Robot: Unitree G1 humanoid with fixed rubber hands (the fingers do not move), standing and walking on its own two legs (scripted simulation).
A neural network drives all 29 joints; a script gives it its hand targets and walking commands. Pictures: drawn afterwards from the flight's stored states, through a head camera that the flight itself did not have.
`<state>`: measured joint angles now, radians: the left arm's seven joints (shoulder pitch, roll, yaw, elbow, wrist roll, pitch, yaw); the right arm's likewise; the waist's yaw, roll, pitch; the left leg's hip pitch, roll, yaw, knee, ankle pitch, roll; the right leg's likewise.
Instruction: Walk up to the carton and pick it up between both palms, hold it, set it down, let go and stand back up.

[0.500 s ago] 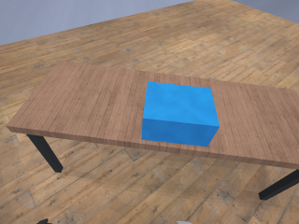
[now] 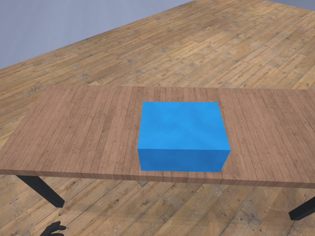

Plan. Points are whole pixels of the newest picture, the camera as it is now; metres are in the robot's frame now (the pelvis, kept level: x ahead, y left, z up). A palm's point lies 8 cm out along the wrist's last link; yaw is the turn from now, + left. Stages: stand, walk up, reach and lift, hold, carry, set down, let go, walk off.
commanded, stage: walk up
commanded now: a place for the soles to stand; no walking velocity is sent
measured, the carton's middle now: (180, 135) +0.51 -0.06 -0.12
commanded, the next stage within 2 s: none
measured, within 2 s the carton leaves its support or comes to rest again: neither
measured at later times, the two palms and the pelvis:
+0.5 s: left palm out of the picture +0.15 +0.30 -0.07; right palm out of the picture +0.14 -0.30 -0.06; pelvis +0.01 +0.01 +0.01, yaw +0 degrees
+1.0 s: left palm out of the picture +0.13 +0.29 -0.07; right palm out of the picture +0.08 -0.34 -0.08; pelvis +0.00 -0.02 +0.01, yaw +1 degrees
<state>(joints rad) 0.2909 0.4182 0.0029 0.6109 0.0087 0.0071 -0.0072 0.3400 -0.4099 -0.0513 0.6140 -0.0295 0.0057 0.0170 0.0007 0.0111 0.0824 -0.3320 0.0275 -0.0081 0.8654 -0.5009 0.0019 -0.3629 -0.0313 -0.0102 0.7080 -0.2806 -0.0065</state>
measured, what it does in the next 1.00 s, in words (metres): steps on the spot: left foot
